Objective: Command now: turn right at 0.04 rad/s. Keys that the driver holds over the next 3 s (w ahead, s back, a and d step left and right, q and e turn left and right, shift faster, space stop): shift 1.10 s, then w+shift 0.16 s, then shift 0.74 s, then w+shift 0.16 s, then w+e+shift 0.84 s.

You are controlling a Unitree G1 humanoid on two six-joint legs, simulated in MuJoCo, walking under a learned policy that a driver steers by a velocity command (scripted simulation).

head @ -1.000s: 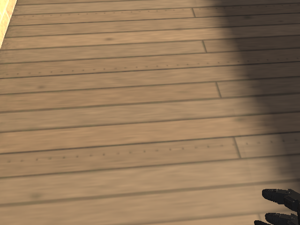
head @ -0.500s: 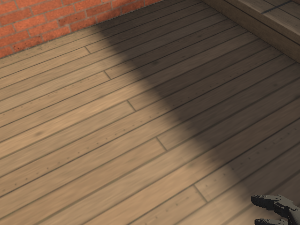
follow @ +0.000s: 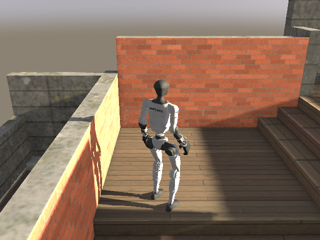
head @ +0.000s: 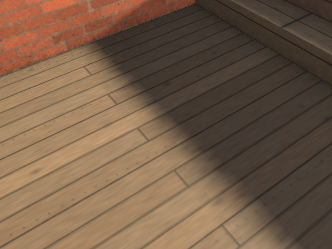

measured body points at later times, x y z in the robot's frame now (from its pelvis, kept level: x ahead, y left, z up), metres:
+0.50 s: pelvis +0.03 -0.01 +0.01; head +0.03 -0.01 +0.46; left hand +0.10 +0.23 -0.13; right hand +0.13 -0.25 -0.13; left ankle +0.05 +0.09 -0.73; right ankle -0.03 -0.15 -0.73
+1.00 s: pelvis +0.03 -0.01 +0.01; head +0.04 +0.00 +0.46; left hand +0.03 +0.23 -0.14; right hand +0.08 -0.25 -0.14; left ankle +0.05 +0.09 -0.73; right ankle -0.03 -0.15 -0.73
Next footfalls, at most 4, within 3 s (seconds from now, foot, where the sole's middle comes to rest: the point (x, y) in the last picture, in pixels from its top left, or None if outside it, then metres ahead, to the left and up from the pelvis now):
1.60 left None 0.30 0.13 -0.77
1.90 right None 0.23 -0.11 -0.77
2.36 left None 0.41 0.22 -0.77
2.82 right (197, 193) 0.77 -0.09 -0.77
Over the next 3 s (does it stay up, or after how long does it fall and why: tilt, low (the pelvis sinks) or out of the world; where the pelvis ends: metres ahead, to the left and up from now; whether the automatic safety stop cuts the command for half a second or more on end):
stays up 0.74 -0.04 0.00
